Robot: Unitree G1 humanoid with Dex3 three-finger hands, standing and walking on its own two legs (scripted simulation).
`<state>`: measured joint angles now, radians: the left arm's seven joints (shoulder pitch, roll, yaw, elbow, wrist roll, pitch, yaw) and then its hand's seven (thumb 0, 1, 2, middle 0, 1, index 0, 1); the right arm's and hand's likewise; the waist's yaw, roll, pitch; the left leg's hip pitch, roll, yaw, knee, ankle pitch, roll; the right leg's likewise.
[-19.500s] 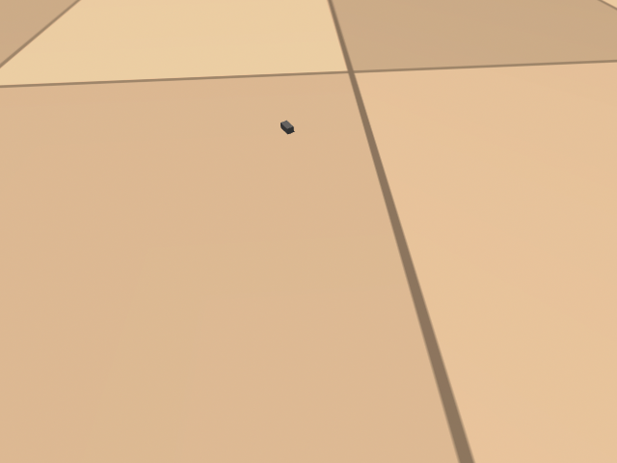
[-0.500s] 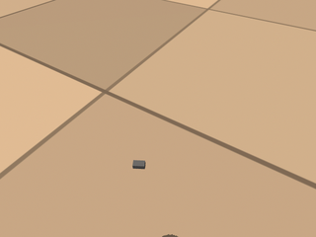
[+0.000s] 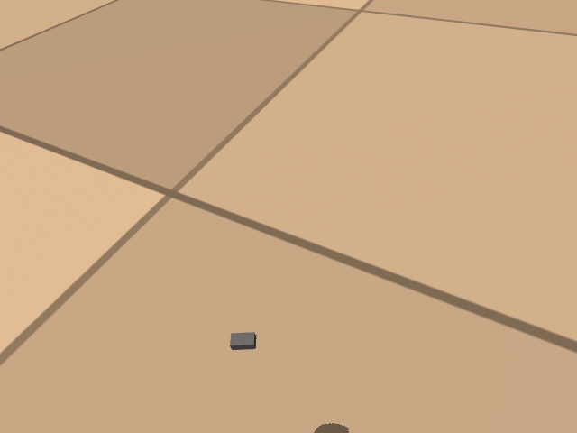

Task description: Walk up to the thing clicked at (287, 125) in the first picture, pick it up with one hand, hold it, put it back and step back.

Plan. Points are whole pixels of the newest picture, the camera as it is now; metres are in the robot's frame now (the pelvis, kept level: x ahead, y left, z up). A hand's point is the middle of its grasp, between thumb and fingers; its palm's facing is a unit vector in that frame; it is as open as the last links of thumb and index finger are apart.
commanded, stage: walk up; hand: left
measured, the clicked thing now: (243, 341) +0.57 +0.23 -0.74
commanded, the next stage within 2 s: none
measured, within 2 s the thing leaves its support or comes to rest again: neither
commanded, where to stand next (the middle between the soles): +0.18 -0.01 m, yaw -1 degrees
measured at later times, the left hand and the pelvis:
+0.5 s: hand out of the picture +0.13 +0.26 -0.15, palm faces -0.01 -0.93 -0.36, open 7.4 cm; pelvis +0.06 -0.01 +0.00, yaw +0 degrees
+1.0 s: hand out of the picture +0.16 +0.26 -0.13, palm faces +0.01 -0.94 -0.33, open 7.4 cm; pelvis +0.07 +0.00 +0.03, yaw +1 degrees
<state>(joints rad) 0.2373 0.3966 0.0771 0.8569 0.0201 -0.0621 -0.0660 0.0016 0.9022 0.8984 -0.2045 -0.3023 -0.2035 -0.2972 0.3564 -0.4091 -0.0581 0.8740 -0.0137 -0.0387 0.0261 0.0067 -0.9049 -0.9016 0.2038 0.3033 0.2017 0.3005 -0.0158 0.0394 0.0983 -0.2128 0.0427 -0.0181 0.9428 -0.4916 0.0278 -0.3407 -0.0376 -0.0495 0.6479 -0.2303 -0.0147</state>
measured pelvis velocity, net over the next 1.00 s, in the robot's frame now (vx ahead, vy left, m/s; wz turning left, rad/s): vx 0.07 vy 0.00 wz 0.02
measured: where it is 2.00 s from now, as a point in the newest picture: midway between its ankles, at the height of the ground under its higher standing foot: outside the picture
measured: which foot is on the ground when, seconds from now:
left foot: up 0.00-0.22, down 0.24-1.00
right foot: down 0.00-1.00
